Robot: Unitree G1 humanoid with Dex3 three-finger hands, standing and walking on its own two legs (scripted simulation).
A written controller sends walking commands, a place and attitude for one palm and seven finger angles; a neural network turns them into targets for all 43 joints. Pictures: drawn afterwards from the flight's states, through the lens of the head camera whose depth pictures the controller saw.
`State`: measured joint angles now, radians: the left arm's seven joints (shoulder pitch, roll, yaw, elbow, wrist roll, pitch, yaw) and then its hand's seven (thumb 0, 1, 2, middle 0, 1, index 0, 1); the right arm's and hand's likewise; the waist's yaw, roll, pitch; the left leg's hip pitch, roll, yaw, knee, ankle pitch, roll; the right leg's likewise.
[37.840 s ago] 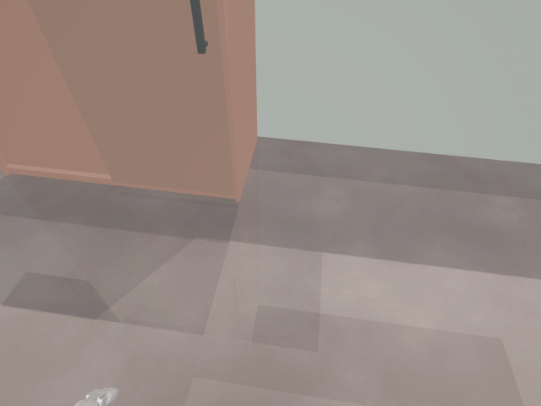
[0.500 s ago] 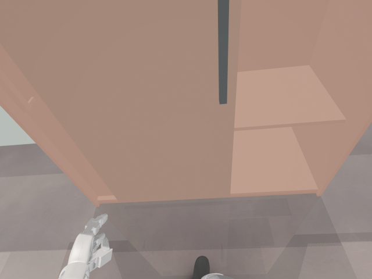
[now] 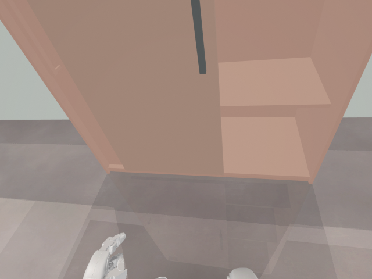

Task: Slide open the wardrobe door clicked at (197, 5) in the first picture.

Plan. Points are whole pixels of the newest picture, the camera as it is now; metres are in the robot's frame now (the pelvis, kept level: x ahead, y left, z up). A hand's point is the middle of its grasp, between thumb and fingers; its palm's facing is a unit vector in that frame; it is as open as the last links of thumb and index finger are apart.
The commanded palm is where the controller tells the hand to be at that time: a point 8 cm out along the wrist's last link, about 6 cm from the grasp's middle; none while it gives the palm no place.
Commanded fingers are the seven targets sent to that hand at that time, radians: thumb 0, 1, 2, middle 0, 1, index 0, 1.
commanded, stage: stop stepping back and stand still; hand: right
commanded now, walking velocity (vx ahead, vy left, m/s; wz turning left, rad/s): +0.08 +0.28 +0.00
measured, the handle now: (198, 21) +0.80 -0.07 +0.22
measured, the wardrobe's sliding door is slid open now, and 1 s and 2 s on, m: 0.48 0.48 0.48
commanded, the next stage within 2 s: none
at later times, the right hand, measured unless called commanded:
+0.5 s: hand out of the picture +0.02 -0.36 +0.23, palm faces +0.67 +0.65 -0.34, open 7.4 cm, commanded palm -0.03 -0.36 +0.22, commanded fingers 0.00 -0.90 -0.90 0.20 0.30 0.20 0.30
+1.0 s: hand out of the picture +0.04 -0.35 +0.19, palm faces +0.63 +0.67 -0.39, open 7.4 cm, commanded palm -0.02 -0.36 +0.22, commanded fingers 0.00 -0.90 -0.90 0.20 0.30 0.20 0.30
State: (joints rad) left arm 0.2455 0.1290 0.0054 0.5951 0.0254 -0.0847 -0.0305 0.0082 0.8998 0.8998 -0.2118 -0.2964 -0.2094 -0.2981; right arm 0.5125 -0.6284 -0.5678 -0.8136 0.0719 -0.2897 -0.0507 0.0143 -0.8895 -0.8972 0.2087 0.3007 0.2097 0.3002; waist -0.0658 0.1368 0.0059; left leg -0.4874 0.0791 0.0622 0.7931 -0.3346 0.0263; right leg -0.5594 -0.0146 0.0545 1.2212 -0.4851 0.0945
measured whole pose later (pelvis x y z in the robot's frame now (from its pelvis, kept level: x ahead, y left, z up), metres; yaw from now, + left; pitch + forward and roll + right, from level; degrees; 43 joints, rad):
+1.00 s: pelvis -0.11 -0.04 +0.03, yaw -9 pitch -1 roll +1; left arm 0.24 0.24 0.02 0.69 0.00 -0.09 0.07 0.01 0.91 0.90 -0.21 -0.30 -0.20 -0.30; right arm 0.48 -0.34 -0.42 -0.39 0.04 -0.18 -0.17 0.02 -0.89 -0.90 0.21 0.30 0.21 0.30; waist -0.02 -0.01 0.01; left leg -0.24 0.01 0.05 0.58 -0.32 0.00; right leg -0.32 -0.04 -0.07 0.62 -0.30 -0.05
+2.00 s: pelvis -0.10 -0.07 +0.04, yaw -8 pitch +0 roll +2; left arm 0.22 0.19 -0.01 0.64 -0.02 -0.10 0.07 0.01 0.91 0.90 -0.21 -0.30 -0.20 -0.30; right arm 0.53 -0.37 -0.38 -0.46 0.04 -0.20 -0.15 0.02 -0.89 -0.90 0.21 0.30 0.21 0.30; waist -0.02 0.01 0.00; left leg -0.19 0.01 0.03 0.43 -0.24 -0.03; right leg -0.25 -0.02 -0.09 0.51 -0.26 -0.04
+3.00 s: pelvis -0.12 -0.08 +0.04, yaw -9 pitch -1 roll +1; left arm 0.24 0.26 0.02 1.05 0.01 0.02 0.00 0.01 0.91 0.90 -0.20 -0.29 -0.20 -0.30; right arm 0.28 -0.28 -0.01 1.09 -0.02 0.02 0.00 0.01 -0.93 -0.90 0.20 0.30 0.20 0.30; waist 0.00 -0.01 0.06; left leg -0.21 0.04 0.05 0.41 -0.20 -0.03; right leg -0.26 0.01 -0.07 0.46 -0.19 -0.06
